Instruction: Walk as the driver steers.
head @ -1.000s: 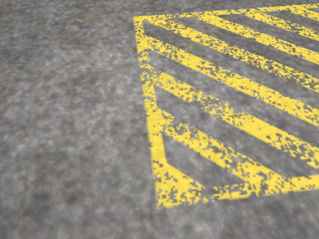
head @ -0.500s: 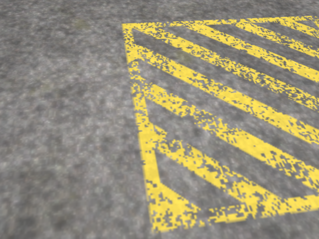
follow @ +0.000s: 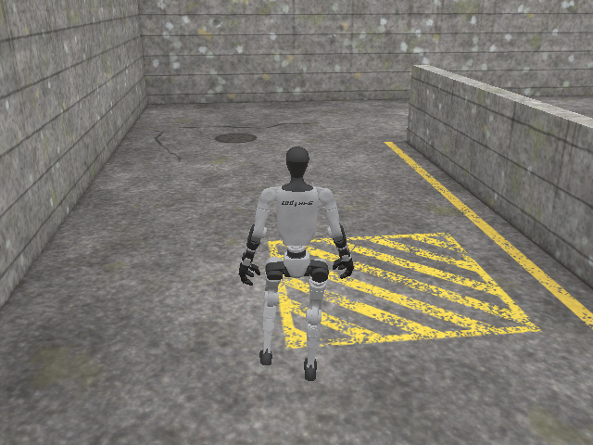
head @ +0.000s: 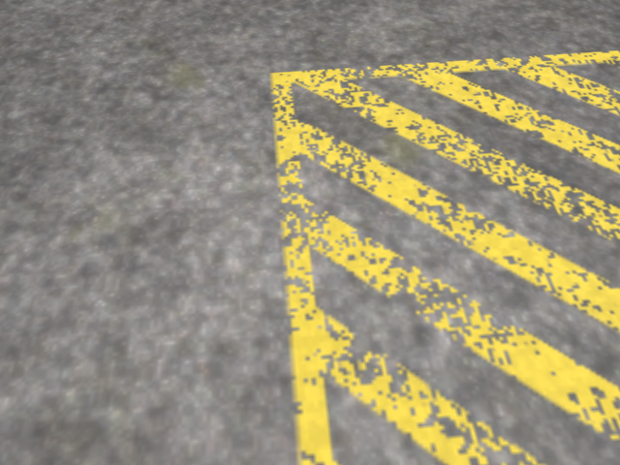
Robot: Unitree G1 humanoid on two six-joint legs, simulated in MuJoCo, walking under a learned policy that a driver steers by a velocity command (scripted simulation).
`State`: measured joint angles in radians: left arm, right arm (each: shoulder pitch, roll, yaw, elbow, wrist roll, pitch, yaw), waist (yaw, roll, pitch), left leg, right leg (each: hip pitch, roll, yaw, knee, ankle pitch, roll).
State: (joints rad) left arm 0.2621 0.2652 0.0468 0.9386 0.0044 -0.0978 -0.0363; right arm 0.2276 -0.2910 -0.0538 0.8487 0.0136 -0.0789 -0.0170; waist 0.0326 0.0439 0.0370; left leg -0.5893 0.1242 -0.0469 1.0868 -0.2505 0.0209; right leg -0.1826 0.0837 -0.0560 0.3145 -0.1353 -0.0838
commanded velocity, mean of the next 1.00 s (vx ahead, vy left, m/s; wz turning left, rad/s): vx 0.50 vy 0.00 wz -0.39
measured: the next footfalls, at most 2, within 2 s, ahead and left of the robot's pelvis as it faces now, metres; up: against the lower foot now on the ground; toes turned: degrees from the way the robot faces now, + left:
left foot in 0.30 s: +0.36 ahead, +0.16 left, +0.00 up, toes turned -3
right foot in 0.82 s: +0.58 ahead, -0.15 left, +0.00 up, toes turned -24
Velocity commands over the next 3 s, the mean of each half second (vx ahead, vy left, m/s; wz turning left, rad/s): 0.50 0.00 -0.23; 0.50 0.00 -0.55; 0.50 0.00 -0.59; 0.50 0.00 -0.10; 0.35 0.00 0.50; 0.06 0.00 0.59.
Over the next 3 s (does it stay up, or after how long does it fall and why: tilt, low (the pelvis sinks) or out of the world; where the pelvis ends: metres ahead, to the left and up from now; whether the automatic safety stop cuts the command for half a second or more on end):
stays up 1.20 -0.58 0.00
